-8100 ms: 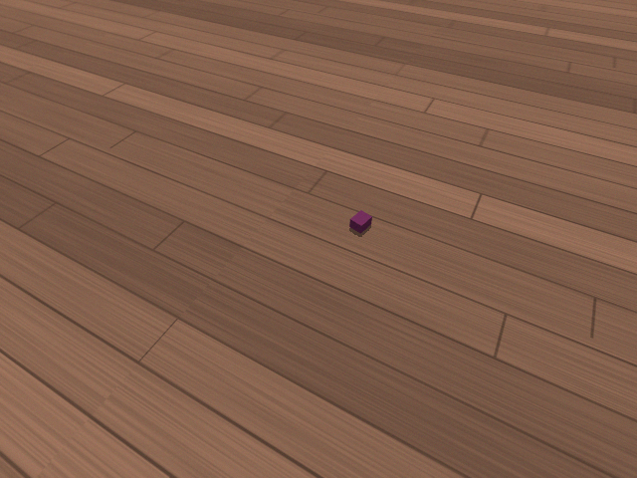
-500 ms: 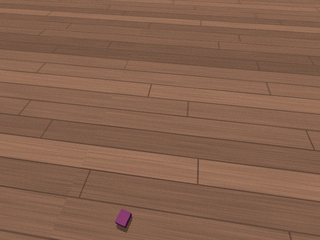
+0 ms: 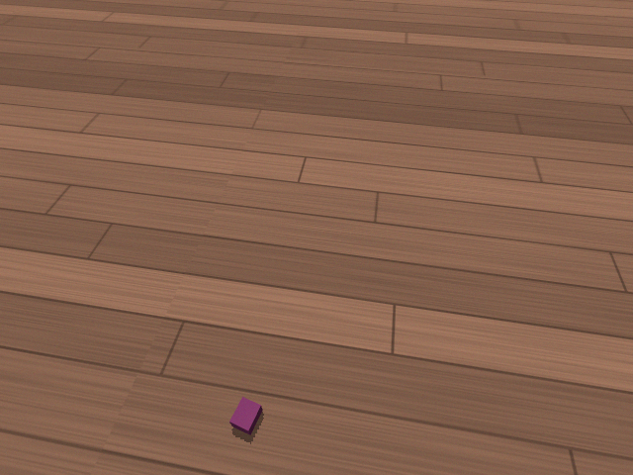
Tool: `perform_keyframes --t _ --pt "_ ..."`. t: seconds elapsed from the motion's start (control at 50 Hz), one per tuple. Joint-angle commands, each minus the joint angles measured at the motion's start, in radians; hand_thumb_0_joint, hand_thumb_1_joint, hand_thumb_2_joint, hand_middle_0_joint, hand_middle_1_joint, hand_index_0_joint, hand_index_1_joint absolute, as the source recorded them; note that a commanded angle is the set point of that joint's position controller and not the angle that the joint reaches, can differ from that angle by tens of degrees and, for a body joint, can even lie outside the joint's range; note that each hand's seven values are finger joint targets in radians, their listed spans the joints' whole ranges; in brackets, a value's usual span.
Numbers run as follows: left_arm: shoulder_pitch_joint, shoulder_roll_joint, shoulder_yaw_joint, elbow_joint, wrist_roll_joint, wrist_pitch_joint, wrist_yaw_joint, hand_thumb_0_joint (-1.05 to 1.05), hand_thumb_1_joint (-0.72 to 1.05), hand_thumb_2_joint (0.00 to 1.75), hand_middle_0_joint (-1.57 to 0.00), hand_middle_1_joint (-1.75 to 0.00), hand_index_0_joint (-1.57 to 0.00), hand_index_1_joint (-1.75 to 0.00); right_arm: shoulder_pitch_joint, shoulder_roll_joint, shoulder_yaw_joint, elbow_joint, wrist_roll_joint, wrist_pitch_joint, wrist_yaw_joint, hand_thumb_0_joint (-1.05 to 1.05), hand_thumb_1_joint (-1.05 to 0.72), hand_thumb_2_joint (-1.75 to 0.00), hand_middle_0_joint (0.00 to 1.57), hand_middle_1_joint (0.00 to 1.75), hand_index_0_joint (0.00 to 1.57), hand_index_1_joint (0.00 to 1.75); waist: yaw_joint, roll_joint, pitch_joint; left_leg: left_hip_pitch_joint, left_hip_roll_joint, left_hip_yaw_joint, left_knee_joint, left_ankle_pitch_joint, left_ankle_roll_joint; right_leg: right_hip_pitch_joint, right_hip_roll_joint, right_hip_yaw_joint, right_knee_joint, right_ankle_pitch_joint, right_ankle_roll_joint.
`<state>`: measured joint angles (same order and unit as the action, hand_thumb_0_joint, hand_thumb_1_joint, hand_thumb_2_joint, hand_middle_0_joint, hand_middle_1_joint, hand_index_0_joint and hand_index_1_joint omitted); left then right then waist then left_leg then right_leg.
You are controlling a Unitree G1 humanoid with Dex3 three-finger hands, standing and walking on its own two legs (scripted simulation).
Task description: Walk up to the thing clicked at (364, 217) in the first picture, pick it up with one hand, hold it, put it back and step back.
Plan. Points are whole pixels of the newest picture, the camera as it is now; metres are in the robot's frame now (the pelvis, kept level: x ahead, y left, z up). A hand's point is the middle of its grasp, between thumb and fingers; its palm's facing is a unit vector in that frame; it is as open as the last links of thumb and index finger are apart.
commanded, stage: walk up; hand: left
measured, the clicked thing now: (246, 415) +0.41 +0.22 -0.75
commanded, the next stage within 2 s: stand in 0.80 s
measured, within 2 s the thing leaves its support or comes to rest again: neither
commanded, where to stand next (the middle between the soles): +0.02 -0.01 m, yaw -1 degrees
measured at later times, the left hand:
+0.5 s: hand out of the picture +0.09 +0.25 -0.15, palm faces +0.01 -0.94 -0.34, open 7.4 cm
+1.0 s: hand out of the picture +0.08 +0.25 -0.15, palm faces -0.01 -0.94 -0.33, open 7.4 cm
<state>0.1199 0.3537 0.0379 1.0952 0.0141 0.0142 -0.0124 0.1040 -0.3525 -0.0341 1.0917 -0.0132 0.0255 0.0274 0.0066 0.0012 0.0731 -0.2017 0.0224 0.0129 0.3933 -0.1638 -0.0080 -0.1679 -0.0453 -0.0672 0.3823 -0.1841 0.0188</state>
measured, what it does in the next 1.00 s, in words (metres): stands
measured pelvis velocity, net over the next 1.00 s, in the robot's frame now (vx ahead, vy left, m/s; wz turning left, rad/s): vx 0.02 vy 0.00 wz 0.00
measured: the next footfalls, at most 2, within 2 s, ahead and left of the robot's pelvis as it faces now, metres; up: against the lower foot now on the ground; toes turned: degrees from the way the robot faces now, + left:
none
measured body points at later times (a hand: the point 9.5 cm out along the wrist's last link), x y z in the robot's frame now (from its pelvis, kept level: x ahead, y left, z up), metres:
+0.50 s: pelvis +0.00 +0.00 +0.00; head +0.02 +0.00 +0.45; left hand +0.09 +0.30 -0.13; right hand +0.09 -0.30 -0.13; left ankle +0.03 +0.12 -0.74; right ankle +0.01 -0.13 -0.74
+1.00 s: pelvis +0.02 +0.00 +0.00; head +0.03 +0.00 +0.45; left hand +0.08 +0.30 -0.13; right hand +0.09 -0.30 -0.13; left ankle +0.03 +0.12 -0.74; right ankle +0.01 -0.13 -0.74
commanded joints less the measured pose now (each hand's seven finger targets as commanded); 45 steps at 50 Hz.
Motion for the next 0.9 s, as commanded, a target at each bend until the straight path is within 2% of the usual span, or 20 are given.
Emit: perform_keyframes --t 0.0,0.02,0.1,0.2,0.26,0.38,0.56,0.7,0.76,0.78,0.8,0.88 --pt "-0.032 0.213 0.041 -0.066 0.004 -0.022 0.012 0.0 0.9 0.9 -0.2 -0.3 -0.2 -0.3 -0.037 -0.222 -0.039 -0.073 0.006 -0.029 -0.017 0.0 -0.9 -0.9 0.2 0.3 0.2 0.3 -0.004 0.01 -0.093 0.005 0.107 -0.12 -0.083 -0.039 0.04 0.016 -0.096 0.111 -0.076 -0.028 -0.057" --pt "-0.044 0.216 0.042 -0.07 0.005 -0.022 0.012 0.0 0.9 0.9 -0.2 -0.3 -0.2 -0.3 -0.027 -0.223 -0.041 -0.07 0.005 -0.029 -0.018 0.0 -0.9 -0.9 0.2 0.3 0.2 0.3 -0.011 0.002 -0.094 -0.007 0.103 -0.118 -0.081 -0.046 0.041 0.022 -0.097 0.113 -0.076 -0.03 -0.057" --pt "-0.028 0.217 0.039 -0.064 0.002 -0.025 0.013 0.0 0.9 0.9 -0.2 -0.3 -0.2 -0.3 -0.037 -0.214 -0.035 -0.075 0.007 -0.028 -0.016 0.0 -0.9 -0.9 0.2 0.3 0.2 0.3 -0.005 -0.003 -0.083 0.01 0.098 -0.117 -0.067 -0.01 0.034 0.001 -0.1 0.116 -0.087 -0.014 -0.055" --pt "-0.04 0.217 0.04 -0.07 0.001 -0.025 0.014 0.0 0.9 0.9 -0.2 -0.3 -0.2 -0.3 -0.016 -0.218 -0.033 -0.068 0.01 -0.031 -0.018 0.0 -0.9 -0.9 0.2 0.3 0.2 0.3 -0.01 -0.003 -0.112 0.018 0.104 -0.111 -0.061 0.035 0.035 0.031 -0.1 0.108 -0.076 0.024 -0.059" --pt "-0.026 0.212 0.038 -0.068 -0.003 -0.024 0.014 0.0 0.9 0.9 -0.2 -0.3 -0.2 -0.3 -0.027 -0.217 -0.029 -0.072 0.012 -0.033 -0.019 0.0 -0.9 -0.9 0.2 0.3 0.2 0.3 0.0 0.01 -0.109 0.017 0.11 -0.118 -0.066 0.059 0.034 0.035 -0.095 0.102 -0.065 0.042 -0.057" --pt "-0.046 0.218 0.038 -0.072 -0.002 -0.023 0.013 0.0 0.9 0.9 -0.2 -0.3 -0.2 -0.3 -0.028 -0.226 -0.029 -0.073 0.01 -0.032 -0.02 0.0 -0.9 -0.9 0.2 0.3 0.2 0.3 -0.007 0.012 -0.096 0.001 0.104 -0.117 -0.069 0.05 0.03 0.033 -0.097 0.102 -0.066 0.051 -0.057" --pt "-0.046 0.215 0.037 -0.074 -0.002 -0.024 0.012 0.0 0.9 0.9 -0.2 -0.3 -0.2 -0.3 -0.039 -0.22 -0.026 -0.083 0.01 -0.035 -0.018 0.0 -0.9 -0.9 0.2 0.3 0.2 0.3 -0.002 0.016 -0.099 -0.004 0.108 -0.121 -0.077 0.05 0.03 0.041 -0.094 0.098 -0.061 0.054 -0.054" --pt "-0.054 0.221 0.039 -0.077 0.0 -0.024 0.011 0.0 0.9 0.9 -0.2 -0.3 -0.2 -0.3 -0.033 -0.229 -0.029 -0.08 0.009 -0.034 -0.019 0.0 -0.9 -0.9 0.2 0.3 0.2 0.3 -0.01 0.011 -0.102 -0.006 0.103 -0.114 -0.074 0.025 0.03 0.045 -0.099 0.102 -0.075 0.031 -0.057" --pt "-0.043 0.215 0.037 -0.074 -0.001 -0.025 0.01 0.0 0.9 0.9 -0.2 -0.3 -0.2 -0.3 -0.042 -0.228 -0.028 -0.081 0.01 -0.036 -0.019 0.0 -0.9 -0.9 0.2 0.3 0.2 0.3 -0.004 0.014 -0.101 -0.003 0.106 -0.121 -0.08 0.029 0.031 0.042 -0.096 0.097 -0.071 0.033 -0.055" --pt "-0.026 0.189 0.016 -0.05 0.002 -0.03 0.005 0.0 0.9 0.9 -0.2 -0.3 -0.2 -0.3 -0.031 -0.196 -0.009 -0.057 -0.003 -0.041 -0.021 0.0 -0.9 -0.9 0.2 0.3 0.2 0.3 -0.001 0.014 -0.141 0.026 0.111 -0.122 -0.129 -0.115 0.028 0.048 -0.102 0.106 -0.119 -0.121 -0.043" --pt "-0.046 0.2 0.019 -0.057 0.01 -0.032 0.005 0.0 0.9 0.9 -0.2 -0.3 -0.2 -0.3 -0.042 -0.204 -0.013 -0.062 -0.007 -0.043 -0.022 0.0 -0.9 -0.9 0.2 0.3 0.2 0.3 -0.009 0.007 -0.109 0.015 0.109 -0.127 -0.129 -0.14 0.029 0.027 -0.1 0.109 -0.126 -0.142 -0.042" --pt "-0.036 0.208 0.013 -0.044 0.005 -0.046 0.006 0.0 0.9 0.9 -0.2 -0.3 -0.2 -0.3 -0.025 -0.216 -0.012 -0.041 -0.003 -0.051 -0.024 0.0 -0.9 -0.9 0.2 0.3 0.2 0.3 -0.011 0.009 -0.061 0.025 0.104 -0.115 -0.126 -0.052 0.025 0.014 -0.102 0.109 -0.137 -0.082 -0.037"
